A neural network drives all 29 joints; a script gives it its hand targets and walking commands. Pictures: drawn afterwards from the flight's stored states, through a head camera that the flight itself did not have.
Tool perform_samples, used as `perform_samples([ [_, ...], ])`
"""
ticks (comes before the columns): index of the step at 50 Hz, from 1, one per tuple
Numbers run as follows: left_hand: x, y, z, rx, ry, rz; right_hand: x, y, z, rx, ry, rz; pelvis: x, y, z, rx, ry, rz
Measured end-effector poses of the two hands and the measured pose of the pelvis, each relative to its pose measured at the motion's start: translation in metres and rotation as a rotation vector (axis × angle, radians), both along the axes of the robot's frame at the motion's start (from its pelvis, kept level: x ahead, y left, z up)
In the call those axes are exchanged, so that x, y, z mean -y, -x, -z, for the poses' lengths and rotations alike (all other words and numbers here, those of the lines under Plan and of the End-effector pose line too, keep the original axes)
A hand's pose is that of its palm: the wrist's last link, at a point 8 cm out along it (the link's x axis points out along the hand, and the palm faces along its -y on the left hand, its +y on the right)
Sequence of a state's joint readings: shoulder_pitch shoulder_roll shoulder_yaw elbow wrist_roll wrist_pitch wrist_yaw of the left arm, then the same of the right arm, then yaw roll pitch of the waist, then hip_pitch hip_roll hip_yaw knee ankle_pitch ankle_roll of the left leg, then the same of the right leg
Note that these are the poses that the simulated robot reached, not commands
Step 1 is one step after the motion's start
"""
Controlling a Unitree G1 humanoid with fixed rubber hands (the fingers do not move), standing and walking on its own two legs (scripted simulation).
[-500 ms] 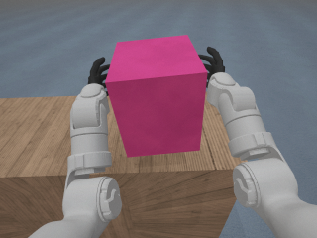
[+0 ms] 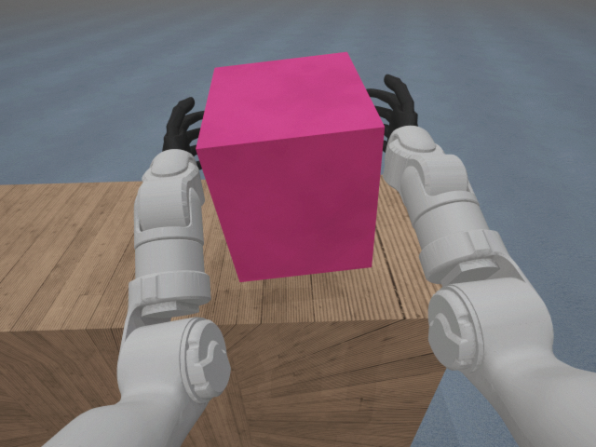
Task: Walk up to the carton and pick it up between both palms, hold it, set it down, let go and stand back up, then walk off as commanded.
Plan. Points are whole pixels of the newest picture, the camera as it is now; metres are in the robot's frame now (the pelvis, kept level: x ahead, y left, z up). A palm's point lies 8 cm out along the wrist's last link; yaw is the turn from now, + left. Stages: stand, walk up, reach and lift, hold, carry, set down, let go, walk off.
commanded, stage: set down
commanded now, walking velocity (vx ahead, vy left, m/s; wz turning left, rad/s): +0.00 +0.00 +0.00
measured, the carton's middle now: (293, 167) +0.42 +0.02 +0.23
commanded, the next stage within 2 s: none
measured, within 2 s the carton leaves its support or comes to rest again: neither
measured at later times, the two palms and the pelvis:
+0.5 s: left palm (187, 179) +0.41 +0.17 +0.22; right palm (385, 171) +0.41 -0.11 +0.22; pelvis +0.01 +0.00 +0.00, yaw +0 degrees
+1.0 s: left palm (206, 184) +0.43 +0.15 +0.19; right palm (393, 176) +0.43 -0.13 +0.20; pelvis +0.02 +0.00 +0.00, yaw +0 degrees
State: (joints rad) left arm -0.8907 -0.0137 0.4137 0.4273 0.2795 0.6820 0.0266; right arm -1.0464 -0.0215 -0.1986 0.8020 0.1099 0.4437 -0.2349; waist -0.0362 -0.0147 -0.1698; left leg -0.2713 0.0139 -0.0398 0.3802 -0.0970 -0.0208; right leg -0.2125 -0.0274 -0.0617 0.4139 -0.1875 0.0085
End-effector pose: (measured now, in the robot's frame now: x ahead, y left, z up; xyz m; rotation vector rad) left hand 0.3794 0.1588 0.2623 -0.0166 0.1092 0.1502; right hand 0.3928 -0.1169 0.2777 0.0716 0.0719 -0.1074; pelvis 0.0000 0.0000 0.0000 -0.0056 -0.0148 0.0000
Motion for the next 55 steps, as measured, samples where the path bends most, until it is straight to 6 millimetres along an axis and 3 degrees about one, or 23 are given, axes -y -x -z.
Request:
perform_samples([
  [5, -0.003, -0.014, 0.002, 0.019, -0.007, 0.013, -0.003, -0.009, 0.010, 0.022, 0.023, 0.010, 0.001, -0.004, 0.000, 0.013, -0.001, 0.000],
  [18, -0.010, -0.030, 0.048, -0.011, 0.010, 0.033, -0.010, -0.019, 0.056, -0.001, 0.062, 0.030, 0.002, -0.011, -0.001, 0.033, -0.003, 0.000],
  [34, 0.004, -0.036, 0.055, -0.021, -0.036, 0.056, 0.005, -0.019, 0.071, -0.004, 0.016, 0.049, 0.002, -0.011, -0.001, 0.032, -0.003, 0.000],
  [55, 0.013, -0.057, 0.073, -0.038, -0.046, 0.067, 0.013, -0.038, 0.081, -0.018, 0.029, 0.054, 0.005, -0.026, -0.001, 0.012, -0.007, 0.000],
])
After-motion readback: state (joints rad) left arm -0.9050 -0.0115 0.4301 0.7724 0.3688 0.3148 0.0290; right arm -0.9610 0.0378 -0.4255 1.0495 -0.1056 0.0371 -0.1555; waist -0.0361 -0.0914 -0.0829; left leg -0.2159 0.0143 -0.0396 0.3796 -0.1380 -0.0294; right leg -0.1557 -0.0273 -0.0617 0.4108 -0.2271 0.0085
